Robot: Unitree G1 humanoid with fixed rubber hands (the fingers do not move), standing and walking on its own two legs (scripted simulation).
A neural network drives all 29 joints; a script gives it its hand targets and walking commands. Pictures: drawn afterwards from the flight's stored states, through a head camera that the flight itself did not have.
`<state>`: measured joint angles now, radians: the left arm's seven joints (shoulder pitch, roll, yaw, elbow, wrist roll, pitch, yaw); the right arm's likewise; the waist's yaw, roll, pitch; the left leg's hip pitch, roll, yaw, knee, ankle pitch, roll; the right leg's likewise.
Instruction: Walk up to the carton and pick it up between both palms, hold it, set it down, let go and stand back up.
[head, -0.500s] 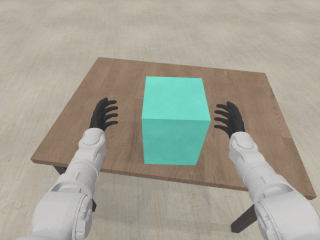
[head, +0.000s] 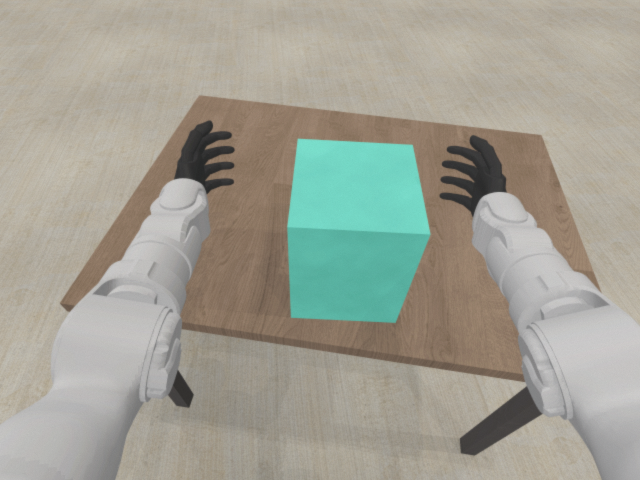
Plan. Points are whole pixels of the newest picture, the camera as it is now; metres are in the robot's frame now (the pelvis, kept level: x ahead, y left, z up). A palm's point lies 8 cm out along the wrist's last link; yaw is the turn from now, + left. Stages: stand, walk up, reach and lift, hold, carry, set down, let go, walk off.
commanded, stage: reach and lift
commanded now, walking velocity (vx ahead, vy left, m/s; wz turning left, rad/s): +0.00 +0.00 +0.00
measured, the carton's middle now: (349, 235) +0.51 +0.03 -0.01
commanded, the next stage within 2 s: none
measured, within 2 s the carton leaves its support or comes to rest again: neither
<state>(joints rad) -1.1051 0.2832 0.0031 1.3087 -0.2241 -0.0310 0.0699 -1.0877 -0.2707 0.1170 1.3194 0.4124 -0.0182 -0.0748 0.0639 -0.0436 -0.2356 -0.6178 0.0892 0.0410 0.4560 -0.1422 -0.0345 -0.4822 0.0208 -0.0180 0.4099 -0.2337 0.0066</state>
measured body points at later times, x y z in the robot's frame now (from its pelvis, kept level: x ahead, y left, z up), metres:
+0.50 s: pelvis +0.01 +0.00 +0.00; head +0.08 +0.03 +0.44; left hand +0.48 +0.23 +0.13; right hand +0.51 -0.13 +0.13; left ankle +0.03 +0.14 -0.74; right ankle -0.04 -0.12 -0.74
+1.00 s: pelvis +0.01 +0.00 -0.01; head +0.12 +0.03 +0.43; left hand +0.48 +0.22 +0.05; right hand +0.50 -0.12 +0.05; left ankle +0.03 +0.14 -0.74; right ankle -0.04 -0.12 -0.74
